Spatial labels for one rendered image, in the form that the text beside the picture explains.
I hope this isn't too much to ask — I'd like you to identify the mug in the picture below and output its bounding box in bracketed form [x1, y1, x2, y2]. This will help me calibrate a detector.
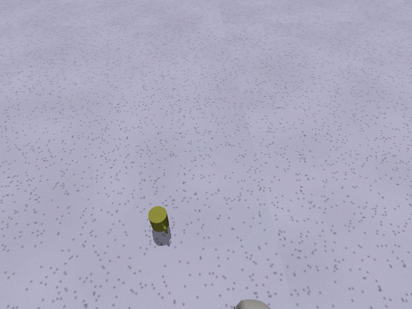
[148, 206, 169, 234]

